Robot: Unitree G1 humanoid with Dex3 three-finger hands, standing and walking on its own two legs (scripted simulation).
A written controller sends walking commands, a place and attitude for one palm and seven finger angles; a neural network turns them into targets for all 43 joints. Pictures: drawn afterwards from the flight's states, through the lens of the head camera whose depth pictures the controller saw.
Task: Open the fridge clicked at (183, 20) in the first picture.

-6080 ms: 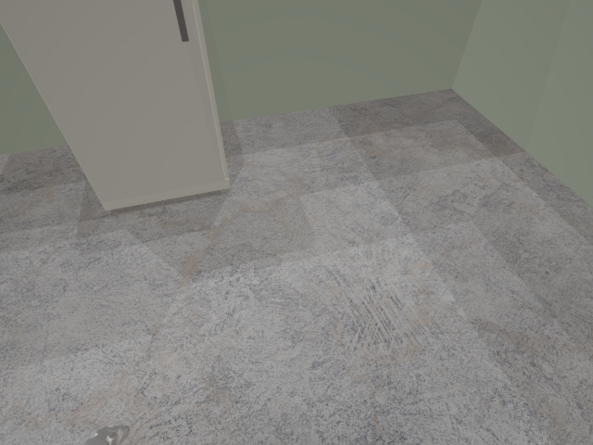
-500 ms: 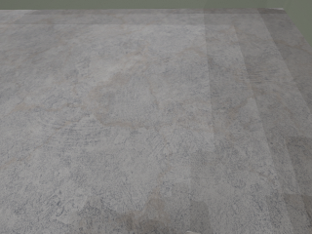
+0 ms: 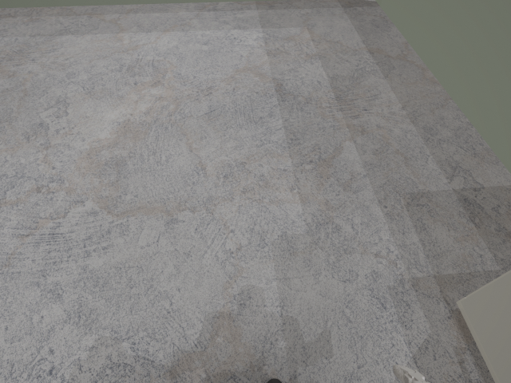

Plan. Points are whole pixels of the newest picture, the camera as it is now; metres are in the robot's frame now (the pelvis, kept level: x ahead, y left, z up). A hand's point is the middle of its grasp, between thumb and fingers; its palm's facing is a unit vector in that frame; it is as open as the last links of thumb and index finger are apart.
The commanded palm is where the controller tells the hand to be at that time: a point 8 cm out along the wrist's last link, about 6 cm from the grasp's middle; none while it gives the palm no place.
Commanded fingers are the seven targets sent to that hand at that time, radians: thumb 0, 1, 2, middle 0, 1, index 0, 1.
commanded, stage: turn to face it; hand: right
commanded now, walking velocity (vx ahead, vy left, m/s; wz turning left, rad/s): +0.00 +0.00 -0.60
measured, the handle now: out of the picture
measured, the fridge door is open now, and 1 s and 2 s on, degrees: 0 0 0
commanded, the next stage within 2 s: none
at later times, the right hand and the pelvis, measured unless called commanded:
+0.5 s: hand out of the picture -0.04 -0.21 -0.19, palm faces +0.35 +0.90 -0.24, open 7.3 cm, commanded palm none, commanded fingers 0.00 -0.90 -0.90 0.20 0.30 0.20 0.30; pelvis +0.02 -0.01 -0.02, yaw -20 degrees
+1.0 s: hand out of the picture +0.10 -0.28 -0.14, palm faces +0.55 +0.79 -0.27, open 7.3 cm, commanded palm none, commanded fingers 0.00 -0.90 -0.90 0.20 0.30 0.20 0.30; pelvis +0.08 -0.02 -0.01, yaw -36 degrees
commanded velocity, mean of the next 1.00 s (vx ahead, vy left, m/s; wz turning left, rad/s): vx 0.00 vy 0.00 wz -0.60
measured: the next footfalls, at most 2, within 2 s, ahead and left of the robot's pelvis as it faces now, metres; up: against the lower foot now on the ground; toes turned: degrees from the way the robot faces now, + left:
left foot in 0.04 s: +0.01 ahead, +0.13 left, +0.00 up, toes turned -3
right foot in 0.50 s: +0.01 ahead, -0.12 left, +0.00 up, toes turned -26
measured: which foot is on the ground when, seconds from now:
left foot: up 0.00-0.02, down 0.04-0.50, up 0.52-0.98, down 1.00-1.00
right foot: down 0.00-0.04, up 0.06-0.48, down 0.50-1.00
